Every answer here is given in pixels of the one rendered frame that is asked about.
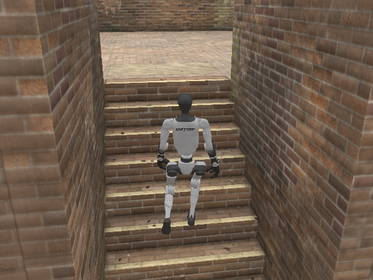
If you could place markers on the stairs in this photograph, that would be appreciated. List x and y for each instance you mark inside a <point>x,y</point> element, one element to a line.
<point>222,244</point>

